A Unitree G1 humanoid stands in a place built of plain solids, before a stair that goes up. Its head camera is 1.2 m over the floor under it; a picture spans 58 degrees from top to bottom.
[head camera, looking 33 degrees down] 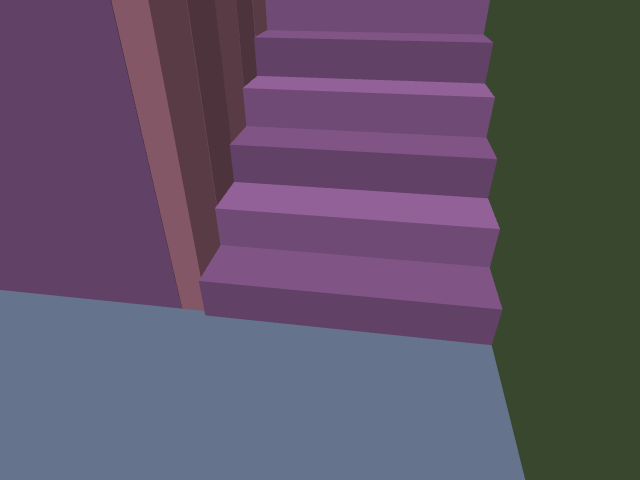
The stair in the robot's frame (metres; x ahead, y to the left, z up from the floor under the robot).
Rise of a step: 0.18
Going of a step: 0.25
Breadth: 1.11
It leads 8 degrees to the right of straight ahead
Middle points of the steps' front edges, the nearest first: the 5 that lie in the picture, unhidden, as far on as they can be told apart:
1.21 -0.09 0.18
1.46 -0.12 0.35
1.71 -0.16 0.53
1.95 -0.20 0.71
2.20 -0.23 0.88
